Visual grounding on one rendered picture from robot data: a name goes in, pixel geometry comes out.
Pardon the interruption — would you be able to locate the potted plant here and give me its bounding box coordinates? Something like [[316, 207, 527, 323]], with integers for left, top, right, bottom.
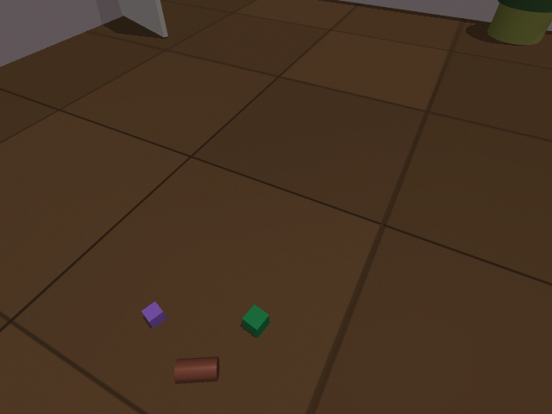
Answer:
[[487, 0, 552, 45]]

